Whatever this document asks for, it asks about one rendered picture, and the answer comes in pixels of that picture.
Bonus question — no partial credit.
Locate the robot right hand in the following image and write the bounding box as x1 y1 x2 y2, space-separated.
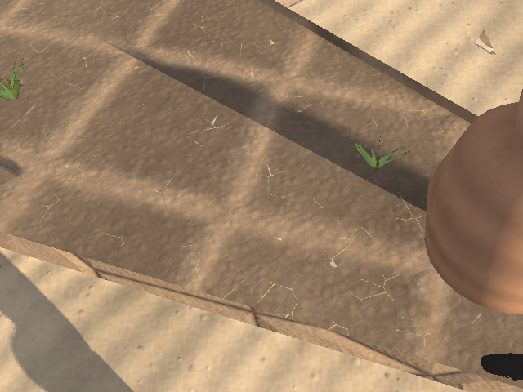
481 353 523 381

